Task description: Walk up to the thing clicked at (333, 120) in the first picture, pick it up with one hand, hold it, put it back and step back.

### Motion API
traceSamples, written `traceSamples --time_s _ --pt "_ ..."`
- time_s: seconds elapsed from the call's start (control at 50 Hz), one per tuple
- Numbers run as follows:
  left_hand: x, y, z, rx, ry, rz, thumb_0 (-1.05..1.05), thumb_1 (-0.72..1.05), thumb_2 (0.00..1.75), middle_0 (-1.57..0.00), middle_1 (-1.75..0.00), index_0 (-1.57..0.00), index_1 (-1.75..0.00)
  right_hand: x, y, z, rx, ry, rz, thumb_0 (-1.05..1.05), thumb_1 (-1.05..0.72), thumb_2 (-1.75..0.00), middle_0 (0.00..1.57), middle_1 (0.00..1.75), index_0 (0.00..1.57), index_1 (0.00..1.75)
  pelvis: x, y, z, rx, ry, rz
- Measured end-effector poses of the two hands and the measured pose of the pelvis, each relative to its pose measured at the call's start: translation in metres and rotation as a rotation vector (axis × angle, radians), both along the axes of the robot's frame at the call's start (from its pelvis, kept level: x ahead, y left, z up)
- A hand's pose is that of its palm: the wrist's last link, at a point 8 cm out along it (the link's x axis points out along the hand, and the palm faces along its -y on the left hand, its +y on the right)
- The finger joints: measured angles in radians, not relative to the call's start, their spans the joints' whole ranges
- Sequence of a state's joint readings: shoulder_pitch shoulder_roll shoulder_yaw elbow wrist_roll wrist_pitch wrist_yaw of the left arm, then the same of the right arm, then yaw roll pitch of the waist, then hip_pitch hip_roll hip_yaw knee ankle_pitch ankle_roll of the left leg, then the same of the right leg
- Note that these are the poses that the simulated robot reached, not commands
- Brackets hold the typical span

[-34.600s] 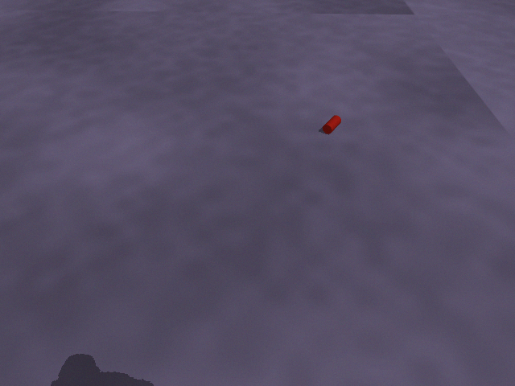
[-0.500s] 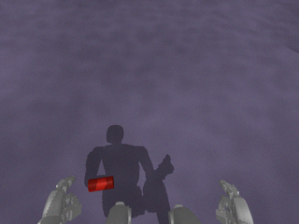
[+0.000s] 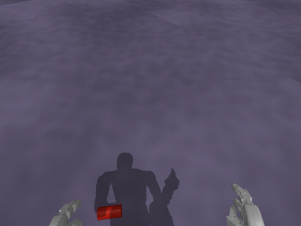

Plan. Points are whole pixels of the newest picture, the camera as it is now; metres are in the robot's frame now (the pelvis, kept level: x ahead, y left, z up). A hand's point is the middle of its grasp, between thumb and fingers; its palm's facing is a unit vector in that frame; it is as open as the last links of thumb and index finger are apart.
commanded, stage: home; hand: left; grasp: from above
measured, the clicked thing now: (109, 212) +0.38 +0.24 -0.68
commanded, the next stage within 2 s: stand in 1.74 s
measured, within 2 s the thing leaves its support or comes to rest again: neither
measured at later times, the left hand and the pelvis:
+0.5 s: hand out of the picture +0.16 +0.17 -0.05, palm faces +0.04 -0.98 -0.20, open 7.4 cm; pelvis +0.00 +0.00 +0.00, yaw +0 degrees
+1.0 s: hand out of the picture +0.15 +0.18 -0.05, palm faces +0.04 -0.98 -0.20, open 7.4 cm; pelvis -0.01 +0.00 +0.00, yaw +0 degrees
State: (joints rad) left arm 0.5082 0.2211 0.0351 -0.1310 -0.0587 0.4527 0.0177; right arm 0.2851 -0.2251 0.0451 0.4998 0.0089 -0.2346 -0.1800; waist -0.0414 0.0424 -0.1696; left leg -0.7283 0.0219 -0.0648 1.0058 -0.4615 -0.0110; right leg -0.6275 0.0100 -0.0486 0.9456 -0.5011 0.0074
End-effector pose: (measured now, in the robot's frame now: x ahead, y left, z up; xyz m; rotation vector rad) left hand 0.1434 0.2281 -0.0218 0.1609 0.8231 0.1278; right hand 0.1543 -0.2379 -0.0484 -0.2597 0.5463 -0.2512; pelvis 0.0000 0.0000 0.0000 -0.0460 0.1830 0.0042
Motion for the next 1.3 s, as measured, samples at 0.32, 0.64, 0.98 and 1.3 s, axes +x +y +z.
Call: traceSamples --time_s 0.32,0.64,0.98,1.3 --pt "-0.001 -0.003 0.001 0.007 -0.009 -0.007 0.01 0.91 0.90 -0.20 -0.30 -0.20 -0.30 -0.013 -0.002 -0.009 0.006 0.041 -0.005 0.01 -0.90 -0.90 0.20 0.30 0.20 0.30 -0.002 -0.003 0.000 0.004 -0.012 -0.002" --pt "-0.005 -0.005 0.001 0.005 -0.011 -0.015 0.01 0.91 0.90 -0.20 -0.30 -0.20 -0.30 -0.021 -0.008 -0.006 -0.003 0.027 -0.020 0.01 -0.90 -0.90 0.20 0.30 0.20 0.30 -0.007 -0.004 0.000 0.005 -0.021 -0.005" --pt "-0.007 0.000 0.001 0.008 -0.013 -0.016 0.01 0.91 0.90 -0.20 -0.30 -0.20 -0.30 -0.019 -0.002 -0.006 -0.002 0.022 -0.013 0.01 -0.90 -0.90 0.20 0.30 0.20 0.30 -0.009 0.000 -0.001 0.001 -0.019 -0.006" --pt "0.000 0.001 0.001 0.011 -0.013 -0.020 0.01 0.91 0.90 -0.20 -0.30 -0.20 -0.30 -0.015 -0.001 -0.008 -0.002 0.031 -0.019 0.01 -0.90 -0.90 0.20 0.30 0.20 0.30 -0.003 0.002 -0.001 0.000 -0.011 -0.008"
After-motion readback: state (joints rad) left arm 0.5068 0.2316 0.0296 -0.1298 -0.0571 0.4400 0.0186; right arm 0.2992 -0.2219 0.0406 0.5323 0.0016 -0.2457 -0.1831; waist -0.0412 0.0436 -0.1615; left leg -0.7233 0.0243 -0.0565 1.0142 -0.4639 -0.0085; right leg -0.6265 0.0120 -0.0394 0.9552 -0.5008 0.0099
